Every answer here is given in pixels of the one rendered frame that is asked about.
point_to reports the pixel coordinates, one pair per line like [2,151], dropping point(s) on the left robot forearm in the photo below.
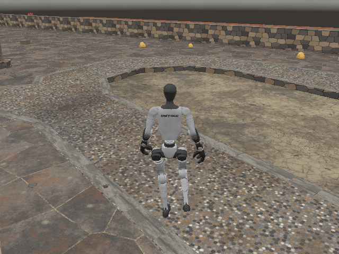
[145,139]

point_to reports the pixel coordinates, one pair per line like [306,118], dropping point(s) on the humanoid robot torso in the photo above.
[169,127]

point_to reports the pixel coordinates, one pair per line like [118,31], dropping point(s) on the robot left upper arm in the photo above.
[150,120]

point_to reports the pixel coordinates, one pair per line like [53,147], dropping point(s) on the left robot hand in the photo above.
[146,147]

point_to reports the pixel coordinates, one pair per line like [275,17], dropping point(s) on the right robot forearm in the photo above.
[197,141]

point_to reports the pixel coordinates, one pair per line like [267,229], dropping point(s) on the robot left thigh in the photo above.
[156,155]

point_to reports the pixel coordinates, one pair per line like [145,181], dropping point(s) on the right robot hand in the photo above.
[201,155]

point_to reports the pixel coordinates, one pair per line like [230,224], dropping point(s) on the robot right upper arm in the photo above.
[189,120]

